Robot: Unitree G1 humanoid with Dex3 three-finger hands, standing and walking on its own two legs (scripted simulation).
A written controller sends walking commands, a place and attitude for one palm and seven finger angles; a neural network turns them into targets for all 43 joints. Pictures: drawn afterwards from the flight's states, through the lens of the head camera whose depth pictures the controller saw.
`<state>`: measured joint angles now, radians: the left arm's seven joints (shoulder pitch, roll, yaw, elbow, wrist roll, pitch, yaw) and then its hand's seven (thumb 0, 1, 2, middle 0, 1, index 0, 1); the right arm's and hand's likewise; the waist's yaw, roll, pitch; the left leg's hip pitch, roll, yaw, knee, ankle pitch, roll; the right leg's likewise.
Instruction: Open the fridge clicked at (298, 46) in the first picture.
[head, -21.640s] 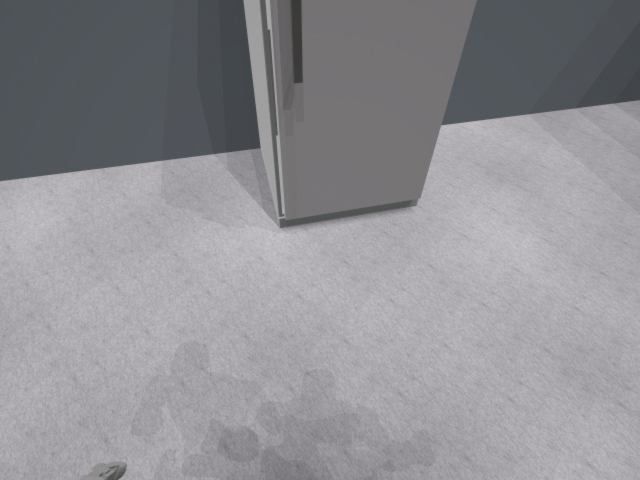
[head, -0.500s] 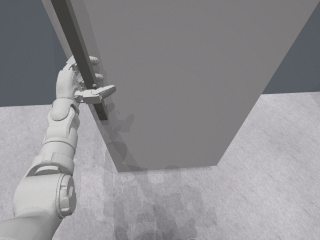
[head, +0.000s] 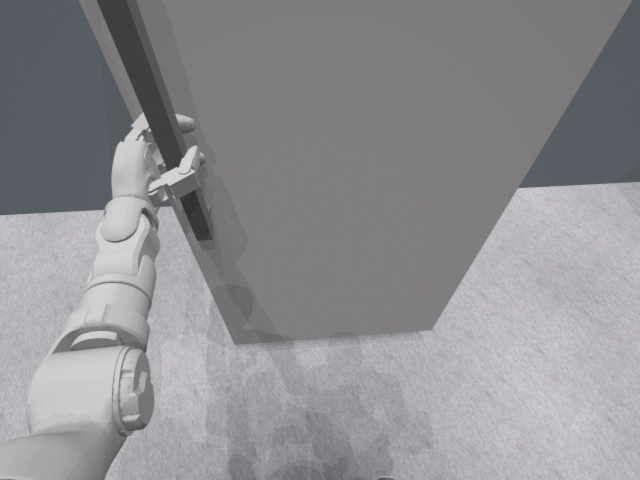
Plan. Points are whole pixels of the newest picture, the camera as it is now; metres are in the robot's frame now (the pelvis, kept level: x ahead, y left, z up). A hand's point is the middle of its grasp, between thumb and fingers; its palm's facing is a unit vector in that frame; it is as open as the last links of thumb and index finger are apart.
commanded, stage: grip the handle and tug to test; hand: left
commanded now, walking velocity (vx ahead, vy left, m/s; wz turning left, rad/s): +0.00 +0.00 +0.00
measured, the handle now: (162, 100) +0.52 +0.18 +0.19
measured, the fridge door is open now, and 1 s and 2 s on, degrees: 0 0 19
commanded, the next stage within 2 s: pull the door a little, standing still in 0.52 s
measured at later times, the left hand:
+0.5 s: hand (189, 172) +0.46 +0.16 +0.13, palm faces +0.05 -1.00 +0.00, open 6.0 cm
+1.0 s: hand (189, 174) +0.46 +0.16 +0.13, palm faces +0.06 -1.00 +0.01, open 6.1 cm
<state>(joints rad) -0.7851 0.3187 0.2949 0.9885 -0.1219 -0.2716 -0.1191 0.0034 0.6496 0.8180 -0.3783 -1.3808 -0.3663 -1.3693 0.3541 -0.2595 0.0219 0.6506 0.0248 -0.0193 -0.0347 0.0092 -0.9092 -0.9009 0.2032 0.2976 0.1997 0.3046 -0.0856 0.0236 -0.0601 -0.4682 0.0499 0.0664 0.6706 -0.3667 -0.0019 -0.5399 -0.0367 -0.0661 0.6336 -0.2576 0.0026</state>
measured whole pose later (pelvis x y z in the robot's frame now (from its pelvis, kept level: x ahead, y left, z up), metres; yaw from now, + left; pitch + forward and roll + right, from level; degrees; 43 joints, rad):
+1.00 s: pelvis +0.04 +0.00 +0.01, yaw -2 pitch +9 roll -1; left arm -0.48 0.24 0.25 0.54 -0.16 -0.09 -0.06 0.01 0.71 0.77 -0.28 -1.39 -0.28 -1.38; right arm 0.31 -0.24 0.01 0.58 0.03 0.00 -0.01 0.01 -0.91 -0.90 0.20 0.30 0.20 0.30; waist -0.05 0.04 -0.09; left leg -0.34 0.06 0.10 0.58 -0.38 0.00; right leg -0.44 -0.02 -0.03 0.56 -0.27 0.01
